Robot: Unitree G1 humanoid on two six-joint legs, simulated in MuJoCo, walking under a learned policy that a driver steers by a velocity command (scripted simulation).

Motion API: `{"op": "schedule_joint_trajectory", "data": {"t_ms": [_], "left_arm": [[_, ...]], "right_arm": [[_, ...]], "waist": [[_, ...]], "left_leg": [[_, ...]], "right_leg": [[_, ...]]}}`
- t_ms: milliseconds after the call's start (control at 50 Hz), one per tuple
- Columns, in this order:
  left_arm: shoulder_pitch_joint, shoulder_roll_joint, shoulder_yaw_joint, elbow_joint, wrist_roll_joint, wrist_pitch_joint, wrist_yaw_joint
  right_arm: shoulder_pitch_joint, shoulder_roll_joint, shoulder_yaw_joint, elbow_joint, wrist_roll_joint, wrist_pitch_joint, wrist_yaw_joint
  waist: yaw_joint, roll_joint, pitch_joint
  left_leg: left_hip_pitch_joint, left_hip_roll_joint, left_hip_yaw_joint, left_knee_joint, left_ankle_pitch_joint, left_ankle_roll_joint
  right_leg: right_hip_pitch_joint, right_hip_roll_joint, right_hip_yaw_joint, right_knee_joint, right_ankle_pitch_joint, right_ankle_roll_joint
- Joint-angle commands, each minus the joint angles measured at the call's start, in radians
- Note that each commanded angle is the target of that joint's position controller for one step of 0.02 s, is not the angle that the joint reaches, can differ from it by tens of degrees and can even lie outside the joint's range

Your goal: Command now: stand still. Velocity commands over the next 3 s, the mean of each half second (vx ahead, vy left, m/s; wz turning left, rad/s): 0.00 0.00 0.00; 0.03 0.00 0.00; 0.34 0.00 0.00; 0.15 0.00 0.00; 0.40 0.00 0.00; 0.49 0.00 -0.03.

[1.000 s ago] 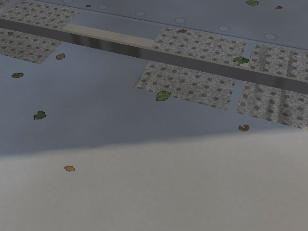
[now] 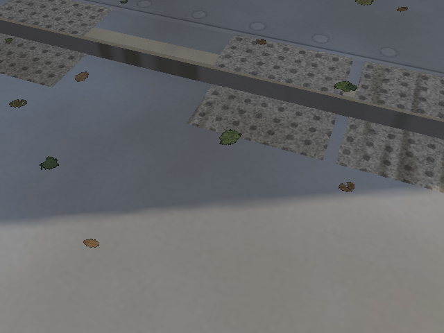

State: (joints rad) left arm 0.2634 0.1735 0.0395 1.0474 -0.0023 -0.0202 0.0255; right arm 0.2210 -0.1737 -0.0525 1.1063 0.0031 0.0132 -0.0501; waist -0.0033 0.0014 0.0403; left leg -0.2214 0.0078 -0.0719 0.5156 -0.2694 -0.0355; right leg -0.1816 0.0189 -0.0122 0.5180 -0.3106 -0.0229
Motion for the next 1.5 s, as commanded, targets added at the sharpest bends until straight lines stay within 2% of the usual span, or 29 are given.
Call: {"op": "schedule_joint_trajectory", "data": {"t_ms": [20,460,880,900,920,940,960,980,1000,1020,1040,1080,1120,1160,1180,1200,1220,1240,1260,1280,1300,1320,1340,1380,1440,1500], "left_arm": [[0.047,0.090,0.013,-0.020,0.000,-0.006,0.002],[0.082,0.081,0.001,-0.005,-0.001,-0.003,-0.002],[0.102,0.078,-0.003,-0.009,-0.002,-0.001,-0.003],[0.118,0.075,-0.003,-0.001,-0.002,0.000,-0.001],[0.127,0.098,0.005,0.000,-0.009,0.004,0.003],[0.136,0.139,0.019,-0.004,-0.017,0.007,0.007],[0.173,0.171,0.029,-0.005,-0.023,0.005,0.009],[0.193,0.204,0.041,-0.008,-0.025,-0.003,0.010],[0.191,0.213,0.046,-0.015,-0.018,-0.017,0.011],[0.180,0.200,0.045,-0.023,-0.009,-0.034,0.010],[0.158,0.184,0.042,-0.032,-0.010,-0.048,0.007],[0.112,0.172,0.041,-0.052,-0.029,-0.055,0.003],[0.093,0.197,0.046,-0.056,-0.033,-0.045,-0.001],[0.098,0.203,0.046,-0.056,-0.041,-0.033,-0.003],[0.079,0.189,0.040,-0.063,-0.039,-0.036,-0.004],[0.031,0.126,0.021,-0.086,-0.029,-0.043,-0.011],[0.037,0.044,0.003,-0.130,-0.021,-0.065,-0.011],[0.035,0.083,0.011,-0.140,-0.051,-0.081,-0.011],[-0.008,0.126,0.016,-0.157,-0.062,-0.091,-0.017],[-0.013,0.141,0.020,-0.150,-0.049,-0.095,-0.019],[-0.004,0.148,0.028,-0.138,-0.031,-0.094,-0.016],[-0.001,0.161,0.036,-0.134,-0.020,-0.090,-0.018],[0.000,0.153,0.037,-0.127,-0.019,-0.083,-0.022],[-0.034,0.127,0.034,-0.137,-0.015,-0.071,-0.027],[-0.169,0.097,0.021,-0.198,-0.013,-0.067,-0.025],[-0.271,0.076,0.007,-0.230,-0.017,-0.066,-0.035]], "right_arm": [[0.038,-0.088,-0.010,-0.015,0.000,-0.007,-0.003],[0.088,-0.079,0.003,0.008,0.001,-0.010,-0.006],[0.117,-0.079,0.006,0.010,0.002,-0.009,-0.009],[0.133,-0.067,0.008,0.018,0.002,-0.007,-0.010],[0.133,-0.066,0.007,0.018,0.006,-0.006,-0.012],[0.120,-0.070,0.004,0.008,0.010,-0.009,-0.013],[0.083,-0.070,0.004,-0.017,0.011,-0.019,-0.011],[0.036,-0.064,0.007,-0.049,0.015,-0.036,-0.006],[-0.008,-0.066,0.007,-0.076,0.023,-0.055,0.002],[-0.032,-0.073,0.003,-0.093,0.029,-0.071,0.009],[-0.026,-0.079,-0.001,-0.099,0.031,-0.085,0.016],[-0.020,-0.088,-0.007,-0.101,0.030,-0.106,0.027],[0.022,-0.069,-0.009,-0.081,0.031,-0.112,0.037],[0.159,-0.065,-0.019,-0.023,0.030,-0.105,0.042],[0.243,-0.075,-0.029,0.001,0.030,-0.099,0.039],[0.362,-0.137,-0.047,0.014,0.026,-0.102,0.032],[0.456,-0.261,-0.062,0.011,0.014,-0.112,0.040],[0.416,-0.232,-0.046,0.013,-0.007,-0.129,0.050],[0.298,-0.177,-0.026,-0.024,0.000,-0.141,0.057],[0.206,-0.146,-0.011,-0.053,0.003,-0.143,0.065],[0.147,-0.136,-0.002,-0.074,0.002,-0.140,0.071],[0.141,-0.115,0.005,-0.077,0.000,-0.135,0.072],[0.173,-0.103,0.010,-0.066,-0.002,-0.128,0.068],[0.241,-0.114,0.011,-0.047,-0.004,-0.124,0.056],[0.238,-0.142,0.013,-0.056,-0.011,-0.110,0.035],[0.257,-0.162,0.014,-0.057,-0.009,-0.096,0.021]], "waist": [[0.000,-0.003,0.014],[0.002,0.000,0.021],[0.003,-0.001,0.023],[0.003,-0.011,0.002],[0.009,-0.030,0.014],[0.022,-0.076,0.039],[0.044,-0.131,0.074],[0.062,-0.181,0.121],[0.069,-0.185,0.166],[0.067,-0.163,0.182],[0.050,-0.130,0.167],[0.030,-0.095,0.110],[0.002,-0.108,0.058],[-0.054,-0.085,0.017],[-0.096,-0.058,0.002],[-0.151,0.108,-0.024],[-0.137,0.340,-0.083],[-0.102,0.256,-0.065],[-0.068,0.148,0.035],[-0.037,0.093,0.061],[-0.009,0.067,0.058],[0.001,0.079,0.054],[-0.002,0.093,0.046],[-0.011,0.079,0.037],[-0.021,0.055,0.055],[-0.045,0.085,0.036]], "left_leg": [[0.024,0.007,0.008,-0.063,0.161,0.025],[0.015,0.009,0.017,-0.068,0.160,0.016],[0.015,0.013,0.021,-0.067,0.171,0.012],[0.022,-0.003,0.041,-0.058,0.090,0.013],[-0.006,-0.033,0.074,-0.016,-0.034,0.019],[-0.068,-0.064,0.115,0.061,-0.169,0.027],[-0.175,-0.067,0.135,0.162,-0.227,0.036],[-0.253,-0.030,0.124,0.272,-0.217,0.052],[-0.335,0.016,0.078,0.378,-0.219,0.068],[-0.428,0.052,0.043,0.462,-0.250,0.082],[-0.483,0.082,0.020,0.474,-0.244,0.096],[-0.411,0.094,0.039,0.300,-0.193,0.107],[-0.169,0.027,0.132,0.133,-0.115,0.091],[0.106,-0.052,0.203,0.035,0.035,0.063],[0.208,-0.054,0.188,0.010,0.025,0.066],[0.318,0.118,-0.061,-0.124,-0.085,0.121],[0.429,0.362,-0.549,-0.301,-0.188,0.265],[0.364,0.437,-0.737,-0.367,-0.412,0.343],[0.290,0.404,-0.629,-0.363,-0.443,0.310],[0.233,0.342,-0.479,-0.360,-0.327,0.265],[0.181,0.290,-0.357,-0.366,-0.180,0.228],[0.150,0.243,-0.249,-0.374,-0.045,0.198],[0.142,0.210,-0.173,-0.377,0.063,0.185],[0.164,0.190,-0.098,-0.374,0.256,0.195],[0.141,0.170,-0.004,-0.347,0.607,0.183],[0.093,0.131,0.071,-0.319,0.692,0.150]], "right_leg": [[-0.066,-0.043,0.041,-0.120,0.124,-0.007],[-0.062,-0.038,0.045,-0.129,0.139,-0.014],[-0.058,-0.039,0.048,-0.131,0.161,-0.020],[-0.050,-0.035,0.048,-0.146,0.053,-0.025],[-0.057,-0.037,0.067,-0.168,-0.137,-0.043],[-0.069,-0.074,0.130,-0.207,-0.344,-0.080],[-0.059,-0.166,0.261,-0.280,-0.520,-0.134],[-0.075,-0.281,0.419,-0.352,-0.600,-0.200],[-0.084,-0.357,0.529,-0.401,-0.569,-0.250],[-0.040,-0.393,0.568,-0.409,-0.481,-0.269],[0.016,-0.392,0.546,-0.391,-0.393,-0.258],[0.049,-0.320,0.386,-0.359,-0.223,-0.189],[-0.061,-0.232,0.228,-0.307,-0.149,-0.152],[-0.217,-0.182,0.164,-0.214,-0.170,-0.139],[-0.281,-0.155,0.139,-0.124,-0.132,-0.118],[-0.394,-0.079,0.031,0.209,-0.045,-0.056],[-0.609,0.033,-0.014,0.552,-0.218,-0.020],[-0.696,-0.011,0.100,0.744,-0.222,-0.045],[-0.769,-0.072,0.118,0.797,-0.113,-0.074],[-0.750,-0.108,0.103,0.775,0.002,-0.081],[-0.693,-0.135,0.098,0.706,0.082,-0.078],[-0.631,-0.151,0.085,0.641,0.131,-0.068],[-0.594,-0.153,0.064,0.609,0.167,-0.056],[-0.603,-0.149,0.033,0.560,0.218,-0.031],[-0.579,-0.116,-0.001,0.360,0.283,0.001],[-0.414,-0.055,-0.051,0.148,0.383,0.007]]}}
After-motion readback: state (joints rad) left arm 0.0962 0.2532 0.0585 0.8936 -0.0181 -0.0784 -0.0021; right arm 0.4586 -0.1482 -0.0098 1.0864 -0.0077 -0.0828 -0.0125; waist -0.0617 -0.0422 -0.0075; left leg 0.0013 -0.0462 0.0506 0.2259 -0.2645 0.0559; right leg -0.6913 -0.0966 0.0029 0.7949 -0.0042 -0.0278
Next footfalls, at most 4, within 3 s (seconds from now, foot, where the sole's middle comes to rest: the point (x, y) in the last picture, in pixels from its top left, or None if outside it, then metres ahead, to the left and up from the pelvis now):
1.20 left None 0.12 0.15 -0.77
1.64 right None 0.43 -0.05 -0.77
1.98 left None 0.36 0.16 -0.77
2.42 right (271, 310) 0.58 -0.12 -0.77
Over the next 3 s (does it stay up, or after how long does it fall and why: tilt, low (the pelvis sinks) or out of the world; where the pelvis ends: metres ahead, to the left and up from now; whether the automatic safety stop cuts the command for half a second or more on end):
stays up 0.78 0.02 -0.02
